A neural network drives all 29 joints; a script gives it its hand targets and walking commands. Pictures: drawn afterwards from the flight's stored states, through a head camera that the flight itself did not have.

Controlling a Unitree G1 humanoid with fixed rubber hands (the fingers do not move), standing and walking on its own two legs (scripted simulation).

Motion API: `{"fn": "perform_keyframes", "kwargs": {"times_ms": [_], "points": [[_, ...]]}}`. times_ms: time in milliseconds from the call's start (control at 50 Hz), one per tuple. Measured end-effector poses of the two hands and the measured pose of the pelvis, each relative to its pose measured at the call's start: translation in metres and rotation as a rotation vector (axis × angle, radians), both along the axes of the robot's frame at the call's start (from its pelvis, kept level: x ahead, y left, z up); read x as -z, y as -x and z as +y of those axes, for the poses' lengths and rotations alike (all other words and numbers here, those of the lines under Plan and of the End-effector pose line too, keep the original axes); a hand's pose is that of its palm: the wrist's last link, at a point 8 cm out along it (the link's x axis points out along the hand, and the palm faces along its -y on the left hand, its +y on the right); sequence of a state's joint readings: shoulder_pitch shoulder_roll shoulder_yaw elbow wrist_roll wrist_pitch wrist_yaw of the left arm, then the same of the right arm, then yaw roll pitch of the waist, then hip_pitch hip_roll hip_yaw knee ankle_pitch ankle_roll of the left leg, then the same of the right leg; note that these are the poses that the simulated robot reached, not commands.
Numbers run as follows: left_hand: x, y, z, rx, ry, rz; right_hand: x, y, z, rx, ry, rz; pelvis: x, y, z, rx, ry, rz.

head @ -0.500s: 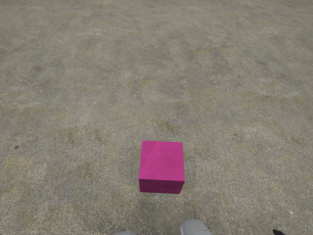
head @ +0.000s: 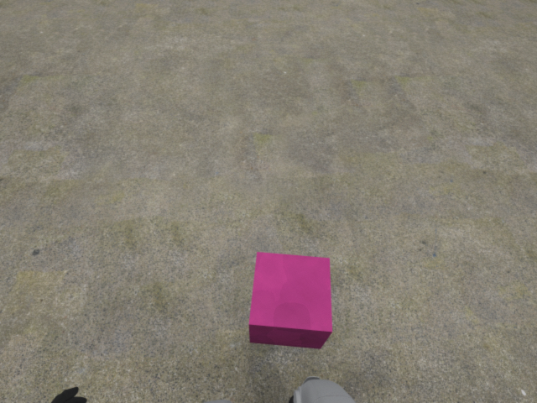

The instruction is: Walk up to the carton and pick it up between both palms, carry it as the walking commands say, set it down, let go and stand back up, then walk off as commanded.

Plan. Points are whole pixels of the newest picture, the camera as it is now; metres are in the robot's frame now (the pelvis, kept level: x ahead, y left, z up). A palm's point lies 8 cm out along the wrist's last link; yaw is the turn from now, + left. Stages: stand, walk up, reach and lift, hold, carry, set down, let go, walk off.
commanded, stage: walk up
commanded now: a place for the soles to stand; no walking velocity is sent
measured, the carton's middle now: (289, 301) +0.48 -0.08 -0.63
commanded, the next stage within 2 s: none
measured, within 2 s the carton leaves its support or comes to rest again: neither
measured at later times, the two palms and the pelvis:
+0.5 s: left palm out of the picture +0.07 +0.28 -0.11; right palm out of the picture +0.05 -0.36 -0.07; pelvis -0.01 -0.02 +0.00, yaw -2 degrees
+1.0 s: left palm out of the picture +0.09 +0.23 -0.10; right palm out of the picture +0.02 -0.40 -0.10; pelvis -0.01 -0.07 +0.00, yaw -4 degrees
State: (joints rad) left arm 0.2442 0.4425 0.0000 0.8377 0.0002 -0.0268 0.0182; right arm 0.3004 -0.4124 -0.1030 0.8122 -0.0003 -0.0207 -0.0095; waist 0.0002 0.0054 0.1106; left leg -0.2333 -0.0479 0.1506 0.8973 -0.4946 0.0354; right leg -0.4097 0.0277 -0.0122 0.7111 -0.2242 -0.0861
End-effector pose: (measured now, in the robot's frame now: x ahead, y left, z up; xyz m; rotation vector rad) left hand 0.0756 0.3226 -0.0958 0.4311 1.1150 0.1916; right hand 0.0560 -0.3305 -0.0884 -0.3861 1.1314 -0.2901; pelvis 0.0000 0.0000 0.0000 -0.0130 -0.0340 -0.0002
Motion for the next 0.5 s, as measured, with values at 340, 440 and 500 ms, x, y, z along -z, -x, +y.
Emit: {"fn": "perform_keyframes", "kwargs": {"times_ms": [340, 440, 500], "points": [[0.018, -0.004, -0.016, -0.004, 0.075, 0.061, -0.019, -0.002, -0.001, 0.017, 0.063, -0.022, -0.006, 0.0, 0.003, 0.029, -0.001, -0.015], [0.021, 0.001, -0.033, 0.002, 0.085, 0.056, -0.021, 0.006, -0.018, 0.021, 0.071, -0.034, -0.005, 0.007, -0.012, 0.034, -0.016, -0.025], [0.019, 0.004, -0.045, 0.007, 0.076, 0.046, -0.016, 0.008, -0.03, 0.019, 0.056, -0.055, -0.002, 0.012, -0.025, 0.038, -0.03, -0.036]]}}
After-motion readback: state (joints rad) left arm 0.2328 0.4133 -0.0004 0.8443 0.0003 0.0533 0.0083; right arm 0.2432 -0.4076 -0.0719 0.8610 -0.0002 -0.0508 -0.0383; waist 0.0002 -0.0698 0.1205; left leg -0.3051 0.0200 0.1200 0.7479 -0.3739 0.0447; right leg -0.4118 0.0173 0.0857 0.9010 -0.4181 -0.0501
